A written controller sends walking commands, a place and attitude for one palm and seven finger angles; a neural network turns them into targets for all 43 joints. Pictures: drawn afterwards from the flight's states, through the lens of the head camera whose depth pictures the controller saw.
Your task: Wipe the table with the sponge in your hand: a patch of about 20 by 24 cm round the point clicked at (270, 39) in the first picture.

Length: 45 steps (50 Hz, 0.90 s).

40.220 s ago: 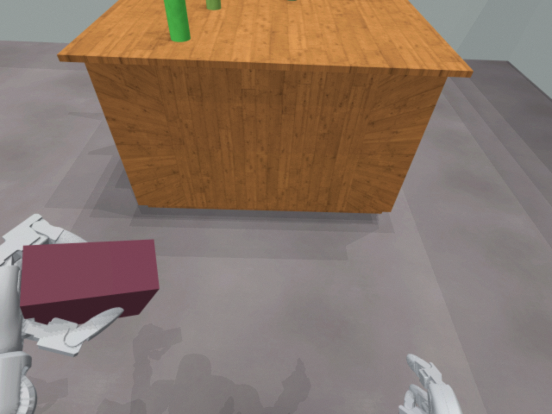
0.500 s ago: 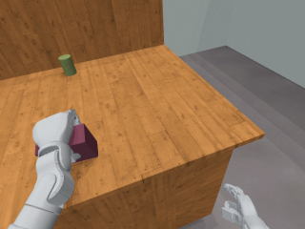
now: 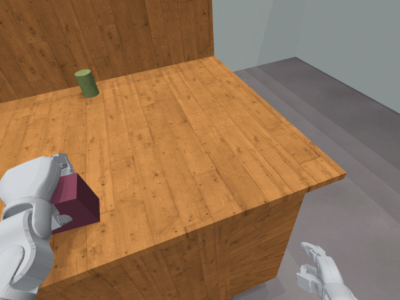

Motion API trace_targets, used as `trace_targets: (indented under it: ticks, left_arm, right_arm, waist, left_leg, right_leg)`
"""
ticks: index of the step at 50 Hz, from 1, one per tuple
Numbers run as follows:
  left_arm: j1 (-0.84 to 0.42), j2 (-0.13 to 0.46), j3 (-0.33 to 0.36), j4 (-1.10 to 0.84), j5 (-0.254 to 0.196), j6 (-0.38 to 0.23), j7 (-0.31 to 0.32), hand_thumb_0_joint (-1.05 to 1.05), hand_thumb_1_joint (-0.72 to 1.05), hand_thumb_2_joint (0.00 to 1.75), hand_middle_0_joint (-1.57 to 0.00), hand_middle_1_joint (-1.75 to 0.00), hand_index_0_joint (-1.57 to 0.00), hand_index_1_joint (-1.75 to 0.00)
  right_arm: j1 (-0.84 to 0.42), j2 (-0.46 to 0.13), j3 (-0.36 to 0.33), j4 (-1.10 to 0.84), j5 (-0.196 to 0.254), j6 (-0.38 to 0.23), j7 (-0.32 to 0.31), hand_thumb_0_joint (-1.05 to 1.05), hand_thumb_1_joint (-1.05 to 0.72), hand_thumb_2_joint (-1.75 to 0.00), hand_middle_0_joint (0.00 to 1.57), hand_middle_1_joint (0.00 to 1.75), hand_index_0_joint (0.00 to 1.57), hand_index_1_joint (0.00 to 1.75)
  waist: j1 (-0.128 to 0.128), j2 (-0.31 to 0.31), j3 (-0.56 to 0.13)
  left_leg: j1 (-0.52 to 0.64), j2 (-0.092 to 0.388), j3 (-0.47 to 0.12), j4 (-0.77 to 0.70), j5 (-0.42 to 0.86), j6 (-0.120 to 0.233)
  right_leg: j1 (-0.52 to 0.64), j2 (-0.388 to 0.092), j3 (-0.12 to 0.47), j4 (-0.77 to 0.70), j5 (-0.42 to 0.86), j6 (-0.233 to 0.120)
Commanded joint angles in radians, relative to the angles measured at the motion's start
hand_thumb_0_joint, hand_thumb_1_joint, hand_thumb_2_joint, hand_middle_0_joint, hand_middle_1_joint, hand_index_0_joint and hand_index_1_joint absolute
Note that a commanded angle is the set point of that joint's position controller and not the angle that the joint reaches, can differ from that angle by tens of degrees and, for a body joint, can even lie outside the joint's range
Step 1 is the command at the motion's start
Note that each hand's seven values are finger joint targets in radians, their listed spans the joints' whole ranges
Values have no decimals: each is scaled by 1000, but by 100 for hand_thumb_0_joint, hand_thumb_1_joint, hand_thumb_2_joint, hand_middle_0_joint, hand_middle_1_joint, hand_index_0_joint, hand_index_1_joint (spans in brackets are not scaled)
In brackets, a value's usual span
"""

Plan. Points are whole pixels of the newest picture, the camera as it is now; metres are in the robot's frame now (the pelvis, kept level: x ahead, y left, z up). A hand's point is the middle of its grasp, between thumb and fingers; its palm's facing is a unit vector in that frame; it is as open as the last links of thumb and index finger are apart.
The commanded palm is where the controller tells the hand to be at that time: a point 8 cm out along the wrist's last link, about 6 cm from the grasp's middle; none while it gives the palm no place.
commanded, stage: wipe forward along the middle lane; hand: left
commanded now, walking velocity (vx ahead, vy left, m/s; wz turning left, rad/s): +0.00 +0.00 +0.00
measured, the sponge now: (62, 210) +0.24 +0.32 +0.08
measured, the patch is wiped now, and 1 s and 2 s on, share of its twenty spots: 1.00 1.00 1.00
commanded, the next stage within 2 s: slide back across to the first lane in 1.70 s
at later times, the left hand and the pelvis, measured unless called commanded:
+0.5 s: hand (45, 190) +0.26 +0.34 +0.13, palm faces -0.02 -0.06 -1.00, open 9.7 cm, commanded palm +0.24 +0.34 +0.16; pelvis -0.03 +0.00 +0.00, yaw +3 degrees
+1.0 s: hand (44, 173) +0.30 +0.37 +0.13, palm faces -0.12 -0.03 -0.99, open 9.8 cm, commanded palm +0.29 +0.37 +0.15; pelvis -0.04 -0.02 +0.00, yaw +2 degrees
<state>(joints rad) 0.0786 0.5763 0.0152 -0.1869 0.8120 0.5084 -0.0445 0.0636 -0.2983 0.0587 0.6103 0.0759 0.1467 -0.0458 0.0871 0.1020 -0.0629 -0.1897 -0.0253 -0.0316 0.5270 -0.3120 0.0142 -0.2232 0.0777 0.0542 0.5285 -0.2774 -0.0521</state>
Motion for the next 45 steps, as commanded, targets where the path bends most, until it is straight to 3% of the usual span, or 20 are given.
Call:
trace_targets:
  ticks: [1,3,4,7,9,11,12,14,16,19,20,23,27,35,36,38,40,42,44,45]
  left_arm:
    - [-63,249,145,-34,29,4,-22,0,10,130,-120,-160,-120,-160]
    - [-75,254,142,-9,34,-16,-37,0,10,130,-120,-160,-120,-160]
    - [-93,253,139,-29,41,-26,-44,0,10,130,-120,-160,-120,-160]
    - [-197,215,79,56,70,-42,-54,0,10,130,-120,-160,-120,-160]
    - [-293,214,55,97,90,-53,-59,0,10,130,-120,-160,-120,-160]
    - [-340,248,76,161,114,-74,-55,0,10,130,-120,-160,-120,-160]
    - [-358,219,50,193,117,-88,-60,0,10,130,-120,-160,-120,-160]
    - [-371,263,94,210,122,-125,-59,0,10,130,-120,-160,-120,-160]
    - [-399,220,56,285,126,-149,-61,0,10,130,-120,-160,-120,-160]
    - [-464,215,51,337,125,-182,-58,0,10,130,-120,-160,-120,-160]
    - [-482,244,69,378,132,-191,-53,0,10,130,-120,-160,-120,-160]
    - [-494,220,52,445,139,-221,-50,0,10,130,-120,-160,-120,-160]
    - [-548,253,68,543,144,-251,-44,0,10,130,-120,-160,-120,-160]
    - [-652,335,94,725,166,-326,-43,0,10,130,-120,-160,-120,-160]
    - [-668,306,64,744,166,-335,-45,0,10,130,-120,-160,-120,-160]
    - [-715,333,71,780,177,-355,-43,0,10,130,-120,-160,-120,-160]
    - [-762,392,108,806,186,-382,-37,0,10,130,-120,-160,-120,-160]
    - [-760,404,117,861,183,-405,-37,0,10,130,-120,-160,-120,-160]
    - [-806,458,157,870,182,-437,-34,0,10,130,-120,-160,-120,-160]
    - [-808,450,138,896,189,-444,-30,0,10,130,-120,-160,-120,-160]
  right_arm:
    - [-208,-91,-34,-173,-3,-67,-6,0,-90,-90,20,30,20,30]
    - [-201,-93,-33,-164,-4,-72,-11,0,-90,-90,20,30,20,30]
    - [-214,-95,-35,-164,-3,-79,-12,0,-90,-90,20,30,20,30]
    - [-184,-95,-34,-153,-5,-84,-26,0,-90,-90,20,30,20,30]
    - [-196,-96,-32,-141,-1,-92,-34,0,-90,-90,20,30,20,30]
    - [-170,-99,-33,-131,-9,-98,-43,0,-90,-90,20,30,20,30]
    - [-168,-97,-30,-127,-9,-98,-45,0,-90,-90,20,30,20,30]
    - [-173,-99,-32,-122,-11,-108,-47,0,-90,-90,20,30,20,30]
    - [-144,-97,-33,-117,-12,-107,-54,0,-90,-90,20,30,20,30]
    - [-140,-102,-38,-110,-9,-111,-55,0,-90,-90,20,30,20,30]
    - [-115,-110,-41,-101,-13,-110,-57,0,-90,-90,20,30,20,30]
    - [-102,-111,-44,-92,-11,-104,-56,0,-90,-90,20,30,20,30]
    - [-69,-124,-52,-79,-11,-100,-57,0,-90,-90,20,30,20,30]
    - [-7,-140,-65,-67,-9,-93,-64,0,-90,-90,20,30,20,30]
    - [0,-138,-66,-71,-8,-93,-65,0,-90,-90,20,30,20,30]
    - [16,-143,-70,-67,-9,-91,-68,0,-90,-90,20,30,20,30]
    - [42,-146,-76,-64,-10,-91,-69,0,-90,-90,20,30,20,30]
    - [58,-147,-79,-64,-9,-86,-70,0,-90,-90,20,30,20,30]
    - [74,-151,-85,-59,-10,-87,-70,0,-90,-90,20,30,20,30]
    - [89,-151,-85,-61,-10,-82,-70,0,-90,-90,20,30,20,30]
  waist:
    - [36,-106,-104]
    - [27,-128,-71]
    - [25,-105,-76]
    - [0,-119,-31]
    - [-12,-96,-5]
    - [-3,-99,-35]
    - [-10,-114,-21]
    - [3,-101,-56]
    - [-6,-134,-47]
    - [-15,-126,-41]
    - [-11,-153,-60]
    - [-16,-147,-53]
    - [-27,-189,-40]
    - [-44,-177,-25]
    - [-51,-176,-12]
    - [-57,-159,-13]
    - [-53,-164,-55]
    - [-54,-197,-59]
    - [-59,-189,-90]
    - [-58,-162,-96]
  left_leg:
    - [-44,-23,-22,-36,273,36]
    - [-41,-22,-23,-39,252,39]
    - [-30,-21,-31,-45,246,39]
    - [-38,-17,-27,-59,198,41]
    - [-34,-13,-33,-81,142,40]
    - [-38,-16,-30,-81,147,40]
    - [-43,-17,-28,-88,135,39]
    - [-36,-19,-36,-96,130,38]
    - [-41,-19,-22,-93,122,38]
    - [-50,-17,-26,-111,82,36]
    - [-56,-19,-21,-101,89,38]
    - [-66,-21,-15,-101,96,35]
    - [-98,-23,-12,-92,72,38]
    - [-171,-30,-2,-65,5,41]
    - [-181,-33,2,-62,-13,42]
    - [-199,-34,2,-55,-35,41]
    - [-218,-36,-2,-42,-30,44]
    - [-248,-36,-5,-21,-31,43]
    - [-263,-34,-13,-10,-14,43]
    - [-277,-38,-6,-4,-18,44]
  right_leg:
    - [115,-46,58,-88,266,-8]
    - [89,-47,54,-105,238,-4]
    - [80,-41,68,-111,211,-12]
    - [31,-43,29,-135,136,-7]
    - [-6,-36,40,-161,44,-15]
    - [10,-40,11,-154,40,-17]
    - [6,-39,2,-160,31,-14]
    - [22,-34,23,-161,18,-24]
    - [11,-38,-9,-167,11,-16]
    - [-8,-33,5,-182,-24,-20]
    - [5,-38,-12,-177,-17,-16]
    - [-4,-38,-17,-181,-1,-15]
    - [-16,-39,-4,-186,-17,-10]
    - [-46,-49,26,-190,-98,-5]
    - [-63,-51,26,-195,-117,-3]
    - [-81,-53,35,-196,-147,-4]
    - [-56,-59,49,-186,-145,-6]
    - [-47,-68,70,-185,-153,-5]
    - [-33,-71,94,-173,-114,-9]
    - [-30,-74,83,-167,-116,-7]
